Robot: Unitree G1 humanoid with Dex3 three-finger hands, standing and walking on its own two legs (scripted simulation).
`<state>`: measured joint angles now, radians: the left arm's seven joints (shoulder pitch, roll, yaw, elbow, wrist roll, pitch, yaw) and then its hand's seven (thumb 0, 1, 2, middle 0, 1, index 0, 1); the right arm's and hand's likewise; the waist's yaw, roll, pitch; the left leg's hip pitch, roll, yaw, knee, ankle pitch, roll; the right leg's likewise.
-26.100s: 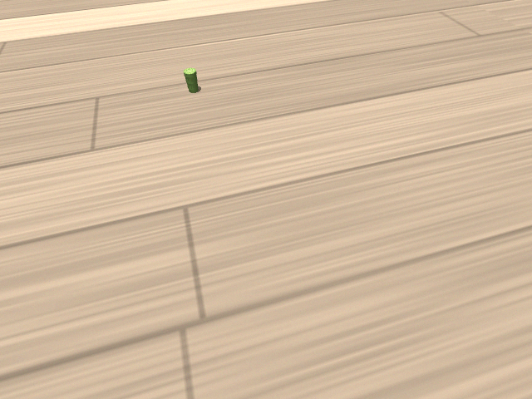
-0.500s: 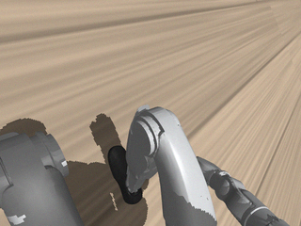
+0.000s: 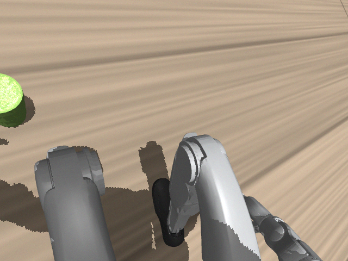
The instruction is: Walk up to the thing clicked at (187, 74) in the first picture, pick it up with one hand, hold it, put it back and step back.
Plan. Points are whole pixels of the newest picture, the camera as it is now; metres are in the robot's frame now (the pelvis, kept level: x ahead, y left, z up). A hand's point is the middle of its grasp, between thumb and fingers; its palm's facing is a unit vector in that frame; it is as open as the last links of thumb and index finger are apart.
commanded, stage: home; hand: left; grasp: from the side
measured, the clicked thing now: (4, 105) +0.44 +0.32 -0.22
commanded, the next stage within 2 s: none
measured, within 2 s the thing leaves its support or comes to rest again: neither
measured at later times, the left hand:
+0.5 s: hand out of the picture +0.27 +0.37 +0.03, palm faces +0.32 -0.80 -0.50, open 17.3 cm
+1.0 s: hand out of the picture +0.23 +0.27 +0.25, palm faces +0.36 -0.85 -0.39, open 17.5 cm
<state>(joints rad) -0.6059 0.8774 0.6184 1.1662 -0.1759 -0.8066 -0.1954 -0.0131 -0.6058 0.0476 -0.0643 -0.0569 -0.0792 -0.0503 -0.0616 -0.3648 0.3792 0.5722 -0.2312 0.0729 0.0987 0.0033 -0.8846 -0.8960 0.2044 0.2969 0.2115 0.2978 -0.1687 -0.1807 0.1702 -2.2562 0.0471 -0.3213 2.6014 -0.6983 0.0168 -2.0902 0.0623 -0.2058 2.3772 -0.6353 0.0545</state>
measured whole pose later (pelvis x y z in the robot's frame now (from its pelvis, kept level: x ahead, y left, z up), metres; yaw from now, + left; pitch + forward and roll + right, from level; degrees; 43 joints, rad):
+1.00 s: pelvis +0.08 -0.01 +0.34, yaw +15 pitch +21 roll -3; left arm 0.18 0.29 0.11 0.28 0.00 0.20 0.17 -0.01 -0.55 0.05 -0.06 -0.05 -0.05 -0.05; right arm 0.19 -0.23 0.00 0.51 0.05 0.01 -0.15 0.01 -0.90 -0.90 0.20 0.30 0.21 0.30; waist -0.04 0.01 -0.17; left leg -1.15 0.06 -0.05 1.36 -0.58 -0.03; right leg -1.10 -0.02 -0.06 1.32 -0.58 0.00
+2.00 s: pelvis +0.10 -0.01 +0.42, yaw +16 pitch +7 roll -1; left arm 0.46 0.20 -0.01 0.01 -0.01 0.27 0.13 -0.01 -0.57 0.04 -0.05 -0.05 -0.05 -0.05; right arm 0.28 -0.21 0.02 0.50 0.01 -0.11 -0.19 0.02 -0.90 -0.90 0.20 0.30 0.21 0.30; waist -0.02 0.04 -0.10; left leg -0.62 0.05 -0.03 0.95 -0.45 -0.03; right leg -0.58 -0.01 -0.06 0.91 -0.46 0.00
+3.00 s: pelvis +0.10 +0.00 +0.43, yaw +16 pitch +7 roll -2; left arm 0.46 0.20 -0.01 0.01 -0.01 0.27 0.13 -0.01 -0.54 0.06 -0.06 -0.05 -0.05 -0.06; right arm 0.28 -0.20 0.03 0.52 0.01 -0.14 -0.18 0.02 -0.90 -0.90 0.20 0.30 0.21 0.30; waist -0.01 0.04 -0.10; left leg -0.61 0.05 -0.02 0.95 -0.45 -0.02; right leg -0.56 -0.02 -0.05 0.90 -0.45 0.01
